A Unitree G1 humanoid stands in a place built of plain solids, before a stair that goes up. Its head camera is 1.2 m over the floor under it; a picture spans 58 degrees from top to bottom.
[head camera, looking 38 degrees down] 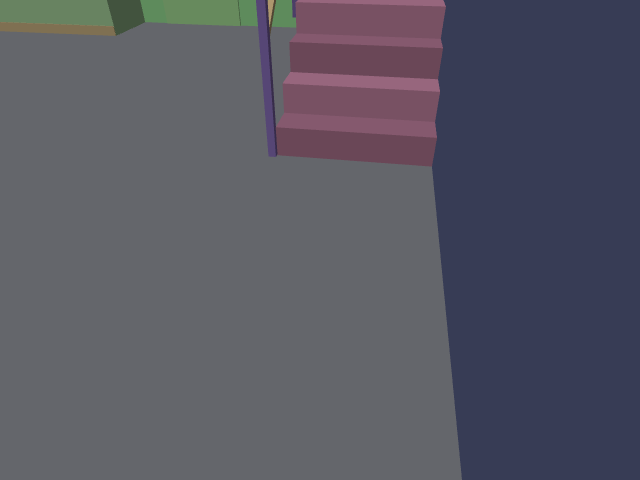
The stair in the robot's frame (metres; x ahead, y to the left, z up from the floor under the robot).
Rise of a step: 0.18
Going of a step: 0.22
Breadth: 0.91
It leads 9 degrees to the right of straight ahead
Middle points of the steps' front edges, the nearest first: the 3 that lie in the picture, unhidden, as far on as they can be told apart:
2.29 -0.19 0.18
2.51 -0.23 0.36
2.73 -0.26 0.53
